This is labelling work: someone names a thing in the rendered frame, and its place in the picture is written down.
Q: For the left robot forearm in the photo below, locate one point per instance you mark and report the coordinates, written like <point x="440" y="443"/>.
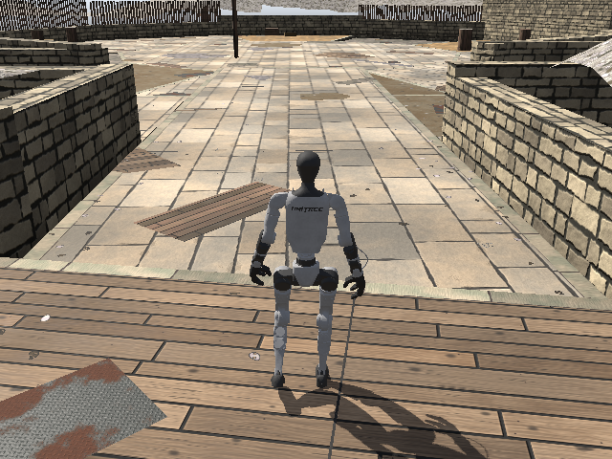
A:
<point x="260" y="252"/>

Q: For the right robot hand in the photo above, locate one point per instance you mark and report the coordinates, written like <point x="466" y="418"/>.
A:
<point x="360" y="285"/>

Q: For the left robot hand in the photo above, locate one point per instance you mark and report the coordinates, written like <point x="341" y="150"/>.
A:
<point x="261" y="271"/>

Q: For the robot left upper arm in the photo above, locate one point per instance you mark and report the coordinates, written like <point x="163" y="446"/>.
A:
<point x="277" y="201"/>

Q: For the robot right upper arm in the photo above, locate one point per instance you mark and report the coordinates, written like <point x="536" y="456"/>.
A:
<point x="337" y="203"/>

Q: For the left robot thigh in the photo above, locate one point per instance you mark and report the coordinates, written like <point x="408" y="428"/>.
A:
<point x="282" y="284"/>

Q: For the right robot shin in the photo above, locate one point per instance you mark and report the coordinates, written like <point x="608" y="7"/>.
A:
<point x="323" y="345"/>

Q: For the right robot forearm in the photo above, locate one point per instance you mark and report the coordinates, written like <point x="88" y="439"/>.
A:
<point x="353" y="259"/>

